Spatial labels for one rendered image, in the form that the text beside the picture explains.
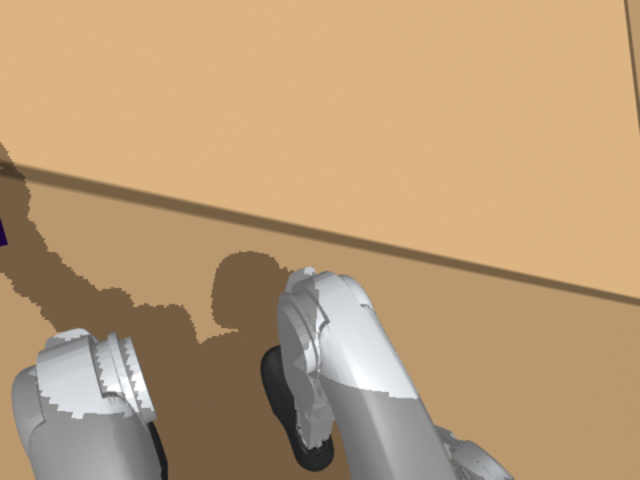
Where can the right robot foot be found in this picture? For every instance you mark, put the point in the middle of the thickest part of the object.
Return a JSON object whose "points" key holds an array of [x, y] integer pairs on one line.
{"points": [[282, 403]]}

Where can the left robot foot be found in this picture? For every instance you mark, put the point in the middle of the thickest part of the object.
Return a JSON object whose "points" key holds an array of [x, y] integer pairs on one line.
{"points": [[160, 451]]}

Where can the small box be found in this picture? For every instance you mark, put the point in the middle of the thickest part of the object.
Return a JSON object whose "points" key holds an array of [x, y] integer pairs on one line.
{"points": [[3, 240]]}

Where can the right robot hand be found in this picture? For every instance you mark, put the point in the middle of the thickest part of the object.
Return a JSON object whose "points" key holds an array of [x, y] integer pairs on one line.
{"points": [[470, 461]]}

